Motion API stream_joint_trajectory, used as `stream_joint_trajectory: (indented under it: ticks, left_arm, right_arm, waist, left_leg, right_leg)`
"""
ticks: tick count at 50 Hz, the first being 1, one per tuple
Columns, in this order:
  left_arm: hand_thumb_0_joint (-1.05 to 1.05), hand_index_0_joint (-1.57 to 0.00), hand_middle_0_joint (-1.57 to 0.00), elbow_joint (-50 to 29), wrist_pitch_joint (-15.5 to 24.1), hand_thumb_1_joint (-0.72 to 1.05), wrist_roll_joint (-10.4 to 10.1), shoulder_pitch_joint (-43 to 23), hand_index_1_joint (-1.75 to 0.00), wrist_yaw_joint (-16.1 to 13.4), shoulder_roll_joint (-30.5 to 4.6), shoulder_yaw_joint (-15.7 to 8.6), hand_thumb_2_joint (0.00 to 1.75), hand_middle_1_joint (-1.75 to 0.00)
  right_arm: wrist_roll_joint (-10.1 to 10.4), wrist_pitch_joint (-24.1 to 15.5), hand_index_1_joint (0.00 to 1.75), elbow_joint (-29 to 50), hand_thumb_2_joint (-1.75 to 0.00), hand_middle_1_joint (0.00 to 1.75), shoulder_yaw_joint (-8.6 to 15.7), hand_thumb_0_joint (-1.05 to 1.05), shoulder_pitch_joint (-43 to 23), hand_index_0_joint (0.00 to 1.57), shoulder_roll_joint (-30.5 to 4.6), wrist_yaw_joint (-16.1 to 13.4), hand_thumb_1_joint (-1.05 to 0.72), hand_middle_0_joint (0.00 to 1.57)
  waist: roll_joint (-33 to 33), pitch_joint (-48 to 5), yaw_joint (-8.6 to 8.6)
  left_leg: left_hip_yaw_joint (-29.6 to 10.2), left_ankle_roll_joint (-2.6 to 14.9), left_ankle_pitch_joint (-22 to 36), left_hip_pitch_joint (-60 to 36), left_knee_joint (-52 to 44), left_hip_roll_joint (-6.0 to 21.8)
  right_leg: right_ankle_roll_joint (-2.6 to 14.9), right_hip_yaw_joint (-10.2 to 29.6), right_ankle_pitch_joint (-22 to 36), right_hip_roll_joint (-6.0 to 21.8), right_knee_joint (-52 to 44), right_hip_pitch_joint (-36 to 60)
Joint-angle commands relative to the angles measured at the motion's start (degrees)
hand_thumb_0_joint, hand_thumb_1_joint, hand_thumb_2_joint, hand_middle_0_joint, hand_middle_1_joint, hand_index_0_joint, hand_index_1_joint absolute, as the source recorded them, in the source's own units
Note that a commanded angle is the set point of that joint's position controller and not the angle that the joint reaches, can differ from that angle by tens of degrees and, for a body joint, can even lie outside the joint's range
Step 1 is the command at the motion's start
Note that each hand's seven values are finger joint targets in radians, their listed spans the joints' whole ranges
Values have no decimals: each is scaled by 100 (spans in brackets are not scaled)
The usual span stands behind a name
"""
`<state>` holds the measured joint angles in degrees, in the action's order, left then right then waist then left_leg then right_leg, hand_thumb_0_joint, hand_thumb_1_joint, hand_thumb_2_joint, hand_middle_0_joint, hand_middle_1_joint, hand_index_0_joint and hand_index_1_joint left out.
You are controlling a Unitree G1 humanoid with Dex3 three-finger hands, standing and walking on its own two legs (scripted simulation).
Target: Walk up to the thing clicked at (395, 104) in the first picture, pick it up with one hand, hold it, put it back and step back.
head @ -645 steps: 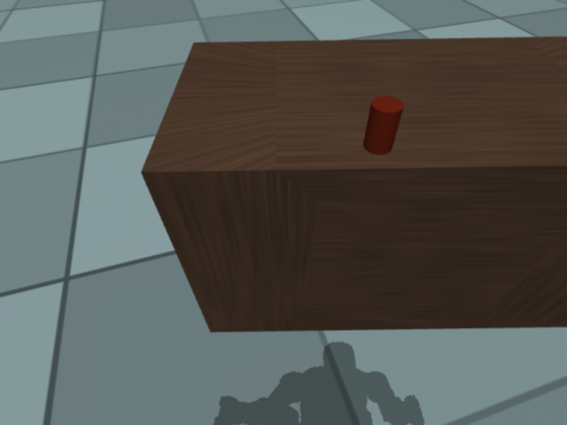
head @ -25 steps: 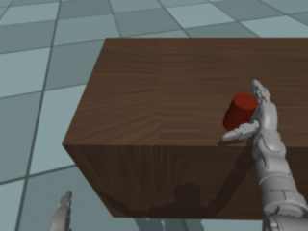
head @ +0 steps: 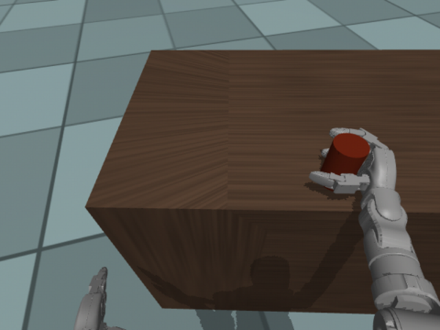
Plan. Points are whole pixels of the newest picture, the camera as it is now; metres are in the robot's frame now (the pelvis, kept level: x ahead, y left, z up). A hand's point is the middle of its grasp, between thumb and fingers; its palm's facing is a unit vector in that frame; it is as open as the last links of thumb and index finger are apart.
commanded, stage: close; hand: right
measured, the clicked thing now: (341, 163) +0.41 -0.19 +0.09
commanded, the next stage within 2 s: settle in 0.06 s
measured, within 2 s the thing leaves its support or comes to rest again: leaves its support in 0.40 s
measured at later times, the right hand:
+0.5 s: hand (343, 157) +0.40 -0.18 +0.11, palm faces +0.16 +0.99 -0.02, open 8.5 cm
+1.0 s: hand (349, 134) +0.41 -0.18 +0.16, palm faces +0.16 +0.99 -0.01, open 8.6 cm
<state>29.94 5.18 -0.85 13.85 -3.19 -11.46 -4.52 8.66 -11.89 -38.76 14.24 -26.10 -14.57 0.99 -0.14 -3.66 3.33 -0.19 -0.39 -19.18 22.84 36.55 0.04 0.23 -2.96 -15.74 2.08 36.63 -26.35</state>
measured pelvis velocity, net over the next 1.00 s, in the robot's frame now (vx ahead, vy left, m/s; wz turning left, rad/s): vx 0.01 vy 0.01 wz -0.01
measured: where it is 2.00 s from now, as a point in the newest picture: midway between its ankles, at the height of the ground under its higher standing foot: outside the picture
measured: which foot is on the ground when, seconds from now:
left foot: down 0.00-1.00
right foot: down 0.00-1.00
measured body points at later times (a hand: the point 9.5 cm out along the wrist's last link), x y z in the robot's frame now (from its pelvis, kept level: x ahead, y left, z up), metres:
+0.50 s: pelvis +0.00 +0.00 +0.00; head +0.02 +0.00 +0.45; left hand +0.16 +0.27 -0.06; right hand +0.39 -0.23 +0.12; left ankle -0.01 +0.12 -0.72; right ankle +0.03 -0.12 -0.72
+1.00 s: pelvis +0.01 +0.01 +0.01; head +0.01 +0.02 +0.46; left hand +0.16 +0.27 -0.06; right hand +0.40 -0.23 +0.17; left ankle -0.01 +0.12 -0.72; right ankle +0.03 -0.12 -0.72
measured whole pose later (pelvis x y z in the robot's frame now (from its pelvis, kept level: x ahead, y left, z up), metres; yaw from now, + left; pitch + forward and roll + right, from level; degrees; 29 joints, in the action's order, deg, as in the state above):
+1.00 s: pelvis +0.01 +0.01 +0.01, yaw +0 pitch +2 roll +0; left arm 31.6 6.3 -1.9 13.9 -5.6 -13.1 -3.9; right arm 10.2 2.3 -28.7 14.1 -29.1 -16.6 0.9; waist -1.4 -2.1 2.4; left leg 0.2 0.2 -17.9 16.0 31.8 -0.1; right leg -0.5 -2.7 -13.9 2.0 31.1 -19.2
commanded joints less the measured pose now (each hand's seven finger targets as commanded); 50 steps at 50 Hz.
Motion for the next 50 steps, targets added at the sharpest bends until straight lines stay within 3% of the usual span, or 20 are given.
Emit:
stream_joint_trajectory:
  ticks: [1, 3, 5, 7, 10, 14, 16, 17, 20, 23, 25, 26, 28, 30, 33, 34, 35, 39, 43, 50]
  left_arm:
    - [0, -5, -5, -1013, 323, -55, -6, -77, -5, -98, -793, -265, 6, -5]
    - [0, -5, -5, -701, 257, -55, -26, 263, -5, -58, -557, -99, 5, -5]
    - [0, -5, -5, -863, 264, -54, -14, 49, -5, -34, -751, -297, 5, -5]
    - [0, -5, -5, -568, 246, -53, 8, 30, -5, -58, -1117, -639, 5, -6]
    - [0, -6, -7, -926, 315, -56, -12, -495, -7, -50, -1237, -636, 6, -6]
    - [0, -6, -6, -1353, 356, -57, -16, -899, -7, -79, -654, 2, 7, -6]
    - [0, -6, -6, -1444, 358, -57, -19, -811, -7, -154, -1001, -299, 7, -6]
    - [0, -6, -6, -1507, 375, -57, 0, -844, -6, -210, -1232, -475, 7, -6]
    - [0, -6, -6, -528, 311, -57, 9, 4, -7, -147, -582, -56, 7, -6]
    - [0, -6, -6, -691, 399, -57, 39, -383, -6, -238, -1095, -480, 7, -6]
    - [0, -6, -6, -29, 348, -57, 3, 20, -6, -220, -868, -372, 7, -6]
    - [0, -6, -6, -101, 365, -56, -7, -240, -6, -179, -646, -160, 7, -6]
    - [0, -6, -6, -1061, 501, -57, -9, -1072, -6, -289, -1344, -619, 7, -6]
    - [0, -5, -6, -1018, 428, -56, -22, -649, -6, -322, -1281, -513, 7, -6]
    - [0, -5, -6, -677, 394, -56, -85, -515, -6, -216, -436, 186, 6, -6]
    - [0, -5, -6, -950, 420, -56, -83, -696, -6, -273, -870, -204, 6, -6]
    - [0, -5, -6, -846, 407, -56, -75, -723, -6, -268, -806, -112, 6, -5]
    - [0, -5, -6, -546, 426, -56, -68, -428, -6, -216, -865, -255, 6, -6]
    - [0, -5, -6, -695, 450, -57, -62, -621, -6, -258, -1192, -482, 7, -5]
    - [0, -5, -5, -704, 394, -57, -81, -629, -6, -268, -749, -81, 6, -5]
  right_arm:
    - [7, -427, 97, 983, -76, 97, 16, 0, -2147, 115, -761, 27, -14, 115]
    - [-23, -425, 100, 870, -79, 100, 148, 0, -1989, 119, -991, 62, -18, 120]
    - [-28, -440, 110, 1224, -90, 110, 366, 0, -2370, 123, -1360, 65, -25, 123]
    - [36, -385, 115, 1405, -95, 115, 299, 0, -2530, 128, -1266, 50, -27, 128]
    - [58, -378, 122, 1569, -113, 122, 450, 0, -2638, 119, -1471, 22, -30, 117]
    - [72, -462, 127, 2023, -118, 127, 72, 0, -2959, 123, -1127, 38, -35, 121]
    - [112, -388, 131, 1862, -122, 131, 352, 0, -2681, 127, -1418, 48, -36, 125]
    - [131, -455, 133, 2752, -123, 133, 434, 0, -3361, 130, -1777, -11, -38, 128]
    - [157, -170, 136, 1735, -127, 136, 149, 0, -2522, 131, -1139, -1, -36, 128]
    - [128, -223, 135, 3218, -124, 135, 459, 0, -3823, 132, -1971, -114, -34, 130]
    - [183, 17, 136, 2278, -125, 136, 221, 0, -2892, 133, -1408, -102, -33, 130]
    - [198, 77, 136, 2091, -125, 136, 60, 0, -2790, 132, -1116, -72, -31, 129]
    - [175, 25, 135, 2881, -123, 135, 448, 0, -3668, 132, -1820, -110, -31, 129]
    - [182, 180, 137, 2662, -125, 137, 364, 0, -3316, 134, -1721, -90, -33, 131]
    - [264, 470, 137, 1415, -126, 137, 115, 0, -2496, 132, -980, 88, -32, 128]
    - [277, 376, 138, 2466, -128, 138, 271, 0, -3313, 132, -1509, 106, -32, 129]
    - [217, 451, 138, 2116, -127, 138, 405, 0, -3315, 133, -1720, 116, -34, 130]
    - [259, 592, 139, 2621, -128, 138, 138, 0, -3556, 133, -1386, 154, -37, 130]
    - [284, 675, 139, 2882, -128, 139, 497, 0, -3683, 133, -1861, 68, -39, 130]
    - [283, 901, 140, 2725, -131, 140, 378, 0, -3496, 132, -1632, -36, -40, 130]
  waist:
    - [219, -1475, 153]
    - [34, -1366, 94]
    - [-288, -1605, 52]
    - [-450, -1541, 102]
    - [-282, -1723, -27]
    - [-67, -2128, -166]
    - [-12, -2416, -144]
    - [-278, -2679, -104]
    - [-393, -1642, -36]
    - [-851, -2495, 12]
    - [-562, -1334, 56]
    - [-429, -1295, 28]
    - [-192, -2291, 34]
    - [68, -2098, 52]
    - [171, -1350, -100]
    - [-47, -1903, -73]
    - [-144, -1906, -154]
    - [-662, -1904, -53]
    - [-212, -2003, -84]
    - [-169, -1746, -153]
  left_leg:
    - [99, 16, 1371, 10, -526, -133]
    - [50, -2, 1513, 15, -496, -80]
    - [10, 7, 1623, -92, -478, -52]
    - [48, 42, 1603, 58, -458, -91]
    - [108, 65, 1411, -127, -491, -119]
    - [118, 59, 1502, -596, -505, -121]
    - [109, 23, 1759, -699, -492, -115]
    - [76, 32, 1868, -736, -468, -98]
    - [94, 46, 1745, -351, -614, -111]
    - [47, 48, 1976, -462, -585, -89]
    - [117, 63, 1565, -186, -711, -135]
    - [97, 46, 1547, -252, -740, -114]
    - [120, 9, 1835, -551, -668, -116]
    - [124, -8, 1979, -621, -717, -96]
    - [122, -36, 1765, -533, -827, -46]
    - [73, -37, 1841, -687, -804, -10]
    - [59, -31, 1846, -673, -802, -2]
    - [151, 44, 1907, -440, -777, -76]
    - [149, 18, 1995, -648, -840, -82]
    - [56, -21, 1935, -860, -931, 3]
  right_leg:
    - [120, 147, 940, -83, -366, 1351]
    - [132, 98, 1065, -133, -341, 1235]
    - [112, 73, 1163, -158, -332, 1284]
    - [76, 112, 1204, -119, -353, 1455]
    - [53, 175, 1046, -73, -384, 1419]
    - [57, 169, 1160, -96, -373, 1489]
    - [71, 152, 1401, -93, -372, 1737]
    - [47, 133, 1500, -108, -358, 1919]
    - [82, 118, 1410, -135, -429, 1728]
    - [58, 92, 1642, -117, -404, 2183]
    - [65, 136, 1165, -98, -596, 1717]
    - [88, 132, 1093, -112, -582, 1630]
    - [76, 154, 1429, -65, -500, 2081]
    - [98, 148, 1513, -107, -520, 2098]
    - [129, 124, 1311, -148, -624, 1702]
    - [106, 111, 1382, -144, -611, 1907]
    - [99, 85, 1413, -163, -610, 1914]
    - [29, 155, 1699, -98, -666, 2286]
    - [71, 144, 1668, -112, -676, 2245]
    - [103, 55, 1447, -189, -732, 1976]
